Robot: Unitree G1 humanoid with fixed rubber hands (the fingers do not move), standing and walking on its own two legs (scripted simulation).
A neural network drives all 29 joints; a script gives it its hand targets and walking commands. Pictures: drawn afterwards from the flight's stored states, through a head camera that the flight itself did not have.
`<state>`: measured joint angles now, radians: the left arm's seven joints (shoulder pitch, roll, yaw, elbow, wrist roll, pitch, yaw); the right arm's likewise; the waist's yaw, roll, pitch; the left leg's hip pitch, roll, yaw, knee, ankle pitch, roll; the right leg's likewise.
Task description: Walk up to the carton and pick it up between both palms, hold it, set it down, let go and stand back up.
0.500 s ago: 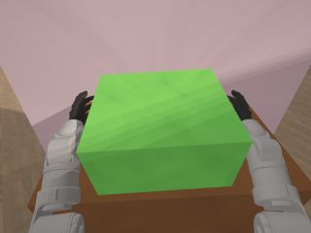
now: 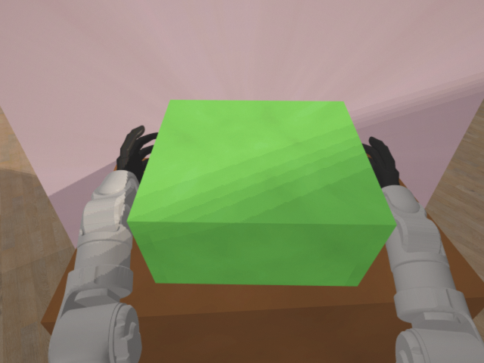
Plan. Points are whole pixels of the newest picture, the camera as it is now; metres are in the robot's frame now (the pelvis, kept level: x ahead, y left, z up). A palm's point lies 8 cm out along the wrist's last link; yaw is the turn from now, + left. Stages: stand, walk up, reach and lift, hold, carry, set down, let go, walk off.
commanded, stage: set down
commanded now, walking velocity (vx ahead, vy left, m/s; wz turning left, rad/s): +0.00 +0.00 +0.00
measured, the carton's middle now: (256, 185) +0.37 -0.01 +0.17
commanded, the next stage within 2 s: none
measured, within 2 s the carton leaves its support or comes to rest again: neither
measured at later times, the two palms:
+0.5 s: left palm (141, 181) +0.42 +0.20 +0.15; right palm (368, 184) +0.39 -0.21 +0.16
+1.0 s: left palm (149, 186) +0.43 +0.19 +0.13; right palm (370, 192) +0.38 -0.22 +0.14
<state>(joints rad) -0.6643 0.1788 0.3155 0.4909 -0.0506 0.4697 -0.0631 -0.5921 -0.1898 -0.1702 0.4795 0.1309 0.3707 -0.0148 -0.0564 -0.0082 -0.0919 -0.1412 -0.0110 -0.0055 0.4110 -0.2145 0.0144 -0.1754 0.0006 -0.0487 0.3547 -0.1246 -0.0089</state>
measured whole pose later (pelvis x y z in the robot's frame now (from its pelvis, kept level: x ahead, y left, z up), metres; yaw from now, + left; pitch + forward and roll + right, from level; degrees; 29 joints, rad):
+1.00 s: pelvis +0.03 +0.00 +0.00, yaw +0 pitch -1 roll -1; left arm -0.62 0.20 0.32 0.70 -0.04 0.17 -0.12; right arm -0.58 -0.16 -0.14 0.58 0.07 0.18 -0.03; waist -0.10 -0.02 -0.04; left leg -0.13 -0.01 -0.01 0.39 -0.24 0.01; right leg -0.17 0.00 -0.05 0.34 -0.16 -0.01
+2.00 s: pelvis +0.05 +0.01 +0.00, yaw +0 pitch +3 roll -1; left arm -0.75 0.25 0.31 1.01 -0.04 -0.02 -0.17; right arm -0.58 -0.11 -0.22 0.72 -0.03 0.02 -0.03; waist -0.12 -0.03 -0.01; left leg -0.16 -0.01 -0.01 0.39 -0.27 0.02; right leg -0.20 0.00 -0.05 0.34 -0.18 0.00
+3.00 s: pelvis +0.07 +0.01 +0.00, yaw +0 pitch +13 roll -1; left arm -0.77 0.28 0.21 1.20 -0.04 -0.31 -0.16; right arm -0.58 -0.09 -0.23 0.97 -0.05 -0.33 -0.08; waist -0.13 -0.03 -0.06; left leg -0.35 -0.01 -0.01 0.39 -0.27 0.02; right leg -0.39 0.00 -0.05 0.34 -0.18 0.00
